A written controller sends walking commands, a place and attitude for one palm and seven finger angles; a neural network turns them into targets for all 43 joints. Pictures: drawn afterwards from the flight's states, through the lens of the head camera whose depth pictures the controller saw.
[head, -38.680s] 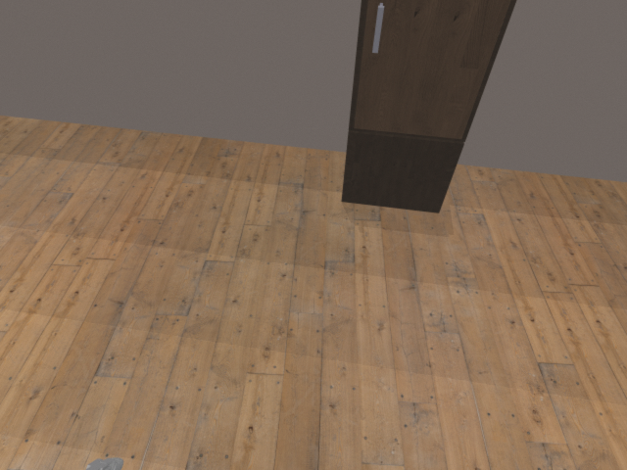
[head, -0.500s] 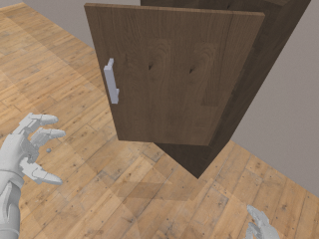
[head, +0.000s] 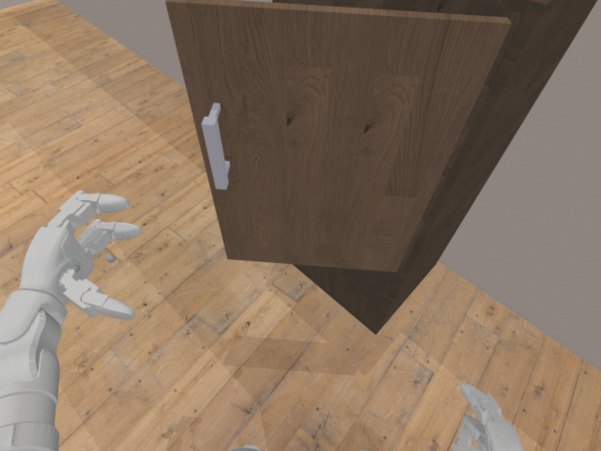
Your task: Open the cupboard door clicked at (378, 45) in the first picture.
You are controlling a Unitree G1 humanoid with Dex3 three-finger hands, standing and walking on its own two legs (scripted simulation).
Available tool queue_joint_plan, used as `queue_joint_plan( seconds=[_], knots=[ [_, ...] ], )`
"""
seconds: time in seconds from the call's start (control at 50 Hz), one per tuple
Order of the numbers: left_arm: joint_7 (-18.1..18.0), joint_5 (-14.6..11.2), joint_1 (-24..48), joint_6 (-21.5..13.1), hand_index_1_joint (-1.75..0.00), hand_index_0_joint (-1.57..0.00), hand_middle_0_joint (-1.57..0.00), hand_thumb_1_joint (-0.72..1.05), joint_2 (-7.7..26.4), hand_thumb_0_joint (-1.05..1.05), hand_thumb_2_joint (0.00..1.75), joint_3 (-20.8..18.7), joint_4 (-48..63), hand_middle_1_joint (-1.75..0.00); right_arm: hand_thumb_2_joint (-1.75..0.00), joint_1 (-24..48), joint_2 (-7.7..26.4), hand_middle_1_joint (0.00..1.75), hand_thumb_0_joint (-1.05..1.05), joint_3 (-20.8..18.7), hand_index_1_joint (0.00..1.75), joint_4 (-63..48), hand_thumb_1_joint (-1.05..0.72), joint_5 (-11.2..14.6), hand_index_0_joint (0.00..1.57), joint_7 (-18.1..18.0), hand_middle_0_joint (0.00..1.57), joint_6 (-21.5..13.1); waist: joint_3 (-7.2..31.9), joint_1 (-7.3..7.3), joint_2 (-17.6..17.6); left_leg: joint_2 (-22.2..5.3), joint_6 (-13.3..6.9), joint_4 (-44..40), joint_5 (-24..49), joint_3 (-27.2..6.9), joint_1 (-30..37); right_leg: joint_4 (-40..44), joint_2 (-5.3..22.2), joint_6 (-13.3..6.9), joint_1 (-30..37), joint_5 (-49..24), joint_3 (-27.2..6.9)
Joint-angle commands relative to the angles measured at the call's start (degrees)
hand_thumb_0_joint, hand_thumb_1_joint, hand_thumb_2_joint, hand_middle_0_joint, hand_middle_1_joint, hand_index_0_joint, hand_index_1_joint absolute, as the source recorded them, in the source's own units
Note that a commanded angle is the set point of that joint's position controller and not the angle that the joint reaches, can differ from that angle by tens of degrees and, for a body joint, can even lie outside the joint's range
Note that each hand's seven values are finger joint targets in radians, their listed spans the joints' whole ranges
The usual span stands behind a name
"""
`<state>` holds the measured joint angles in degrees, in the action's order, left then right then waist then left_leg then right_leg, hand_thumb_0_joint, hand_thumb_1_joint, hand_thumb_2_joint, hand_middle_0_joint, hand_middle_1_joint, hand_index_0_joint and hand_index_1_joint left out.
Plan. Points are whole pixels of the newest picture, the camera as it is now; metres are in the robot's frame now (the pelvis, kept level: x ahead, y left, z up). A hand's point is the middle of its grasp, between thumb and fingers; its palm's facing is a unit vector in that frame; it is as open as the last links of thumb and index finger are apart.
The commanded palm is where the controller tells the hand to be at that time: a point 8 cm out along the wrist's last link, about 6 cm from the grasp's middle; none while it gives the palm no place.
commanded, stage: move the hooked fingers beside the handle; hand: left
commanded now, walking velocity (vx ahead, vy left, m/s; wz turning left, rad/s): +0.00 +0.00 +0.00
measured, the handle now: (218, 148) +0.55 +0.17 +0.08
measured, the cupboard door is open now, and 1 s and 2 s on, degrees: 40 40 40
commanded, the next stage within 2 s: none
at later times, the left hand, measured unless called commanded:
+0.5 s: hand (139, 216) +0.39 +0.25 +0.08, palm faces +0.01 -1.00 -0.02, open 14.0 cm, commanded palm +0.37 +0.30 +0.08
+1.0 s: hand (156, 187) +0.45 +0.25 +0.08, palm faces -0.01 -1.00 -0.01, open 14.0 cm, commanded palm +0.43 +0.30 +0.08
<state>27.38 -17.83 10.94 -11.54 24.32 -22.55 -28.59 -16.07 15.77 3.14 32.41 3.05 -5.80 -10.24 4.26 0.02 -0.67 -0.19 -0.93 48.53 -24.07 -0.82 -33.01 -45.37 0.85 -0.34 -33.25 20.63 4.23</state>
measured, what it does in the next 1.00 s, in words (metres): stands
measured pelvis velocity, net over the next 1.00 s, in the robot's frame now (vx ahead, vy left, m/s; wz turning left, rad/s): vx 0.00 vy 0.00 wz -0.04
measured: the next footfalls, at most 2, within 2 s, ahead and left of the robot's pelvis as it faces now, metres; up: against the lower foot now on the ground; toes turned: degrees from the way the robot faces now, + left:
none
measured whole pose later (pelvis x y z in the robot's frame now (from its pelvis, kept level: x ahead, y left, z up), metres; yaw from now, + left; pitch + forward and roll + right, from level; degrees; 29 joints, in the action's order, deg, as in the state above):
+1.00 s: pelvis +0.00 +0.00 -0.01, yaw -2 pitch +15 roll -2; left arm 24.7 -10.5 39.1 -18.9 32.0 -25.4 -59.4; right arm -20.7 15.8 2.5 34.4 2.1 -3.4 -0.4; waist 5.2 5.8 0.2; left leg -1.4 -1.2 52.2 -25.3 0.4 -42.2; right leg -48.1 -0.3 -0.1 -42.7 20.6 2.9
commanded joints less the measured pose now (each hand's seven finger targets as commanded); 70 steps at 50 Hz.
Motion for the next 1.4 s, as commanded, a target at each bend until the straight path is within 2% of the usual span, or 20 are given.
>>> queue_joint_plan(
  seconds=[0.0, 0.06, 0.16, 0.2, 0.34, 0.4, 0.48, 0.52, 0.6, 0.62, 0.7, 0.84, 0.98, 1.02, 1.06, 1.12, 1.18, 1.22, 1.3, 1.38],
  knots=[
    [-1.2, -0.85, 19.91, -4.14, -1.2, -0.3, -0.3, -0.5, 18.67, 0.0, 0.3, -6.7, 9.11, -1.2, -0.9, -0.53, 8.81, 0.3, 0.0, -4.0, 0.3, -6.76, -0.9, -0.21, 0.2, -0.71, 0.2, -1.7, 14.97, 0.77, -4.25, 0.45, 0.08, -7.72, 13.33, -1.02, 5.52, 5.17, -1.31, -1.48, 8.33, -9.83, -2.46],
    [-1.12, -0.79, 18.63, -5.05, -1.2, -0.3, -0.3, -0.5, 16.58, 0.0, 0.3, -5.59, 9.16, -1.2, -0.9, -0.83, 8.27, 0.3, 0.0, -4.12, 0.3, -7.57, -0.9, -0.17, 0.2, -0.1, 0.2, -1.09, 17.39, 0.35, -5.47, 0.41, 0.27, -7.77, 17.21, -0.81, 6.79, 4.32, -1.5, -1.39, 9.17, -13.74, -2.1],
    [-1.57, -0.28, 20.57, -4.36, -1.2, -0.3, -0.3, -0.5, 15.3, 0.0, 0.3, -4.12, 4.62, -1.2, -0.9, -2.27, 8.75, 0.3, 0.0, -4.49, 0.3, -7.08, -0.9, 0.04, 0.2, 0.28, 0.2, 0.22, 14.57, 1.51, -3.81, 0.09, 0.23, -7.97, 15.8, -0.7, 5.46, 4.67, -1.74, -1.18, 6.46, -12.78, -1.74],
    [-2.2, -0.1, 21.17, -4.57, -1.2, -0.3, -0.3, -0.5, 16.57, 0.0, 0.3, -5.2, 4.31, -1.2, -0.9, -2.76, 8.97, 0.3, 0.0, -4.67, 0.3, -7.01, -0.9, -0.2, 0.2, 0.31, 0.2, 0.62, 15.41, 1.06, -3.35, 0.22, 0.12, -7.63, 16.16, -0.56, 4.84, 4.52, -1.66, -1.32, 7.57, -13.17, -2.0],
    [-3.09, 1.14, 29.03, -7.2, -1.2, -0.3, -0.3, -0.5, 18.2, 0.0, 0.3, -5.4, 1.97, -1.2, -0.9, -4.52, 8.96, 0.3, 0.0, -4.88, 0.3, -5.38, -0.9, -0.34, 0.2, 0.43, 0.2, 2.19, 18.41, 2.44, -3.95, 0.11, -0.14, -7.03, 16.2, -0.27, 5.42, 4.28, -1.88, -0.95, 7.53, -13.64, -2.71],
    [-2.85, 1.6, 31.18, -7.32, -1.2, -0.3, -0.3, -0.5, 21.1, 0.0, 0.3, -7.2, -2.96, -1.2, -0.9, -5.38, 9.43, 0.3, 0.0, -4.75, 0.3, -4.54, -0.9, -0.43, 0.2, 0.21, 0.2, 3.1, 17.11, 2.57, -2.28, 0.09, -0.35, -6.62, 15.86, -0.14, 2.76, 4.14, -1.81, -1.01, 8.29, -14.17, -3.08],
    [-1.83, 2.56, 34.83, -7.93, -1.2, -0.3, -0.3, -0.5, 20.44, 0.0, 0.3, -5.45, -4.88, -1.2, -0.9, -6.04, 9.23, 0.3, 0.0, -4.89, 0.3, -4.7, -0.9, -0.47, 0.2, 0.54, 0.2, 3.84, 19.01, 3.03, -5.82, 0.04, -0.3, -6.07, 16.77, 0.09, 4.02, 3.63, -1.88, -1.0, 6.45, -14.66, -3.04],
    [-1.41, 2.44, 35.68, -8.27, -1.2, -0.3, -0.3, -0.5, 20.68, 0.0, 0.3, -5.54, -6.89, -1.2, -0.9, -6.97, 9.46, 0.3, 0.0, -4.93, 0.3, -4.39, -0.9, -0.5, 0.2, 0.66, 0.2, 4.33, 20.15, 3.35, -3.98, -0.17, -0.35, -5.55, 18.95, -0.09, 4.19, 3.12, -2.2, -1.05, 7.03, -16.7, -2.89],
    [-1.09, 2.35, 37.41, -8.82, -1.2, -0.3, -0.3, -0.5, 19.93, 0.0, 0.3, -4.66, -7.61, -1.2, -0.9, -7.62, 9.4, 0.3, 0.0, -5.27, 0.3, -4.34, -0.9, -0.55, 0.2, 1.05, 0.2, 5.13, 20.93, 3.4, -6.15, -0.21, -0.25, -4.72, 21.46, -0.17, 5.26, 2.56, -2.2, -1.28, 5.74, -18.09, -2.72],
    [-1.21, 2.55, 36.43, -8.59, -1.2, -0.3, -0.3, -0.5, 20.95, 0.0, 0.3, -5.83, -9.2, -1.2, -0.9, -8.07, 9.62, 0.3, 0.0, -5.26, 0.3, -4.36, -0.9, -0.58, 0.2, 1.19, 0.2, 5.45, 21.33, 3.13, -4.31, -0.35, -0.25, -4.82, 21.38, -0.18, 4.77, 2.53, -2.35, -1.08, 6.0, -18.17, -2.68],
    [-2.06, 3.23, 40.38, -8.65, -1.2, -0.3, -0.3, -0.5, 21.76, 0.0, 0.3, -5.5, -11.93, -1.2, -0.9, -8.54, 9.96, 0.3, 0.0, -5.28, 0.3, -4.0, -0.9, -0.6, 0.2, 1.26, 0.2, 6.39, 19.25, 3.79, -3.67, -0.38, -0.35, -4.68, 19.09, -0.49, 2.77, 2.33, -2.32, -1.24, 4.22, -15.81, -2.44],
    [-3.07, 5.06, 48.8, -11.06, -1.2, -0.3, -0.3, -0.5, 22.64, 0.0, 0.3, -4.56, -13.47, -1.2, -0.9, -9.55, 9.87, 0.3, 0.0, -5.18, 0.3, -2.97, -0.9, -0.98, 0.2, 1.46, 0.2, 7.65, 22.57, 5.3, -6.34, -0.57, -0.32, -3.52, 19.06, -0.72, 4.25, 1.6, -2.42, -0.97, 2.31, -14.98, -2.8],
    [-2.91, 6.4, 52.22, -10.83, -1.2, -0.3, -0.3, -0.5, 24.63, 0.0, 0.3, -4.76, -21.51, -1.2, -0.9, -11.1, 10.39, 0.3, 0.0, -4.84, 0.3, -2.24, -0.9, -1.19, 0.2, 1.55, 0.2, 8.96, 21.46, 6.16, -5.66, -0.69, -0.4, -2.84, 17.16, -0.93, 1.73, 1.2, -2.47, -0.87, 0.23, -13.26, -2.66],
    [-2.87, 6.51, 53.24, -11.23, -1.2, -0.3, -0.3, -0.5, 27.97, 0.0, 0.3, -7.24, -22.01, -1.2, -0.9, -12.02, 10.85, 0.3, 0.0, -4.83, 0.3, -2.08, -0.9, -1.42, 0.2, 1.55, 0.2, 9.41, 23.71, 5.94, -4.97, -0.84, -0.49, -2.26, 18.68, -1.0, 1.8, 0.65, -2.73, -0.88, 1.18, -14.61, -2.78],
    [-2.7, 6.76, 54.34, -11.42, -1.2, -0.3, -0.3, -0.5, 27.2, 0.0, 0.3, -6.25, -22.26, -1.2, -0.9, -12.07, 10.54, 0.3, 0.0, -4.8, 0.3, -2.17, -0.9, -1.46, 0.2, 1.65, 0.2, 9.75, 24.11, 6.27, -7.09, -0.72, -0.45, -1.8, 19.23, -0.72, 1.72, 0.51, -2.66, -0.76, 0.72, -15.13, -2.99],
    [-2.49, 7.06, 55.66, -11.6, -1.2, -0.3, -0.3, -0.5, 29.0, 0.0, 0.3, -7.21, -23.36, -1.2, -0.9, -13.29, 11.03, 0.3, 0.0, -4.88, 0.3, -1.8, -0.9, -1.62, 0.2, 1.71, 0.2, 10.37, 24.87, 6.71, -5.9, -1.12, -0.4, -1.47, 20.61, -1.25, 2.36, 0.16, -2.96, -0.77, -0.21, -15.33, -2.68],
    [-2.59, 7.53, 58.57, -10.93, -1.2, -0.3, -0.3, -0.5, 26.58, 0.0, 0.3, -4.39, -25.69, -1.2, -0.9, -13.62, 11.07, 0.3, 0.0, -4.71, 0.3, -1.26, -0.9, -1.67, 0.2, 1.81, 0.2, 10.81, 21.43, 8.23, -7.18, -1.27, -0.4, -1.47, 17.74, -1.58, 1.51, 0.57, -2.96, -0.74, -4.11, -12.2, -2.33],
    [-3.0, 8.07, 61.27, -10.88, -1.2, -0.3, -0.3, -0.5, 29.84, 0.0, 0.3, -6.21, -26.78, -1.2, -0.9, -14.73, 11.67, 0.3, 0.0, -4.64, 0.3, -0.77, -0.9, -1.84, 0.2, 1.57, 0.2, 11.15, 22.81, 8.61, -6.1, -1.37, -0.49, -1.04, 18.0, -2.02, 1.37, 0.21, -3.05, -0.78, -4.04, -12.14, -2.43],
    [-3.74, 8.78, 63.45, -11.43, -1.2, -0.3, -0.3, -0.5, 30.36, 0.0, 0.3, -6.22, -26.22, -1.2, -0.9, -15.71, 11.63, 0.3, 0.0, -4.62, 0.3, -0.81, -0.9, -2.31, 0.2, 1.83, 0.2, 11.41, 25.45, 8.67, -9.74, -1.29, -0.23, -0.14, 20.3, -2.3, 3.09, -0.53, -3.11, -1.03, -5.15, -12.73, -2.28],
    [-3.92, 9.13, 61.53, -10.88, -1.2, -0.3, -0.3, -0.5, 30.52, 0.0, 0.3, -6.7, -28.0, -1.2, -0.9, -16.74, 11.79, 0.3, 0.0, -4.65, 0.3, -0.57, -0.9, -2.61, 0.2, 2.23, 0.2, 12.26, 26.74, 8.44, -9.16, -1.64, -0.03, 0.54, 23.34, -2.25, 3.97, -0.75, -3.26, -0.8, -5.4, -14.43, -2.09]
  ],
)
